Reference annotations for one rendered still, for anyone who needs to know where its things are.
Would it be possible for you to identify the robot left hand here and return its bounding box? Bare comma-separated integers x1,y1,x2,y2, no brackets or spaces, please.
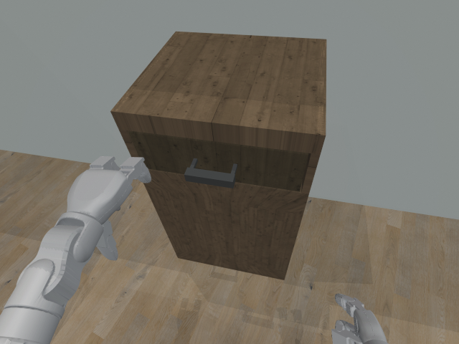
67,156,151,261

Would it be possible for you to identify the robot left forearm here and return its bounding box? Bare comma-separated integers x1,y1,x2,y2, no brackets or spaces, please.
0,211,104,344

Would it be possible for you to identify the drawer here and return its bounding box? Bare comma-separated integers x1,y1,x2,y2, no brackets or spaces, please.
128,131,308,191

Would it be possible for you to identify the handle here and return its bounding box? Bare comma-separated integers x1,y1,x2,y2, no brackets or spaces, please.
184,158,237,188

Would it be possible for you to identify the cabinet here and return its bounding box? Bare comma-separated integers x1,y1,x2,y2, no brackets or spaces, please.
110,32,326,280

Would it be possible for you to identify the robot right hand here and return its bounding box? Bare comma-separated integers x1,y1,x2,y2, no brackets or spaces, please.
331,293,387,344

